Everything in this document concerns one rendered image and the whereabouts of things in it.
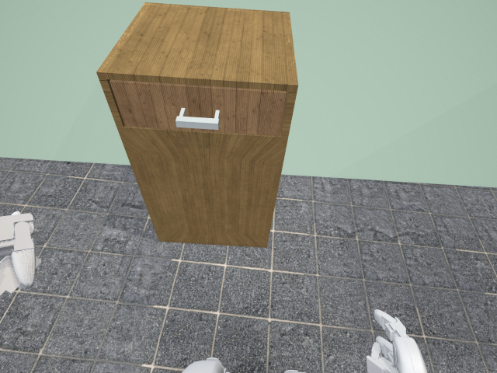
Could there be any robot left shin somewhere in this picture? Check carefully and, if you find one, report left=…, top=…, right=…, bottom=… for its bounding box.
left=206, top=357, right=224, bottom=367

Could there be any right robot hand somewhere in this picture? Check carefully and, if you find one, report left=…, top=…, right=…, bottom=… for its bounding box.
left=367, top=309, right=428, bottom=373

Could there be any handle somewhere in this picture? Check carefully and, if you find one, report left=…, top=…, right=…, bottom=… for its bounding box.
left=176, top=108, right=220, bottom=130

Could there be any left robot hand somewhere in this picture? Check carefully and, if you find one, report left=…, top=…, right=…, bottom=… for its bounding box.
left=0, top=211, right=41, bottom=297

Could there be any cabinet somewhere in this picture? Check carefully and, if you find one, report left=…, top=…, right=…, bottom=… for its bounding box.
left=96, top=2, right=298, bottom=248

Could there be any drawer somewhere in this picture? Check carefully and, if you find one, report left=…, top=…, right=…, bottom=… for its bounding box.
left=109, top=80, right=287, bottom=136

